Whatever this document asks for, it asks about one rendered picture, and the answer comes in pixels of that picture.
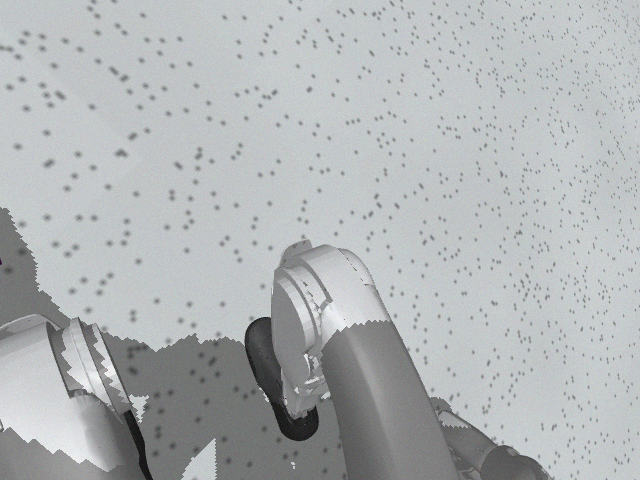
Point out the right robot arm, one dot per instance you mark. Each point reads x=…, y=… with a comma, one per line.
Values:
x=506, y=463

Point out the right robot hand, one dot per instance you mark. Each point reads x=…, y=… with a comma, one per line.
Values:
x=468, y=445

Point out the left robot foot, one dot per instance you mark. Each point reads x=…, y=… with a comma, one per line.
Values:
x=139, y=442

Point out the right robot foot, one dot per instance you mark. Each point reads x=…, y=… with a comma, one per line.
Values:
x=267, y=372

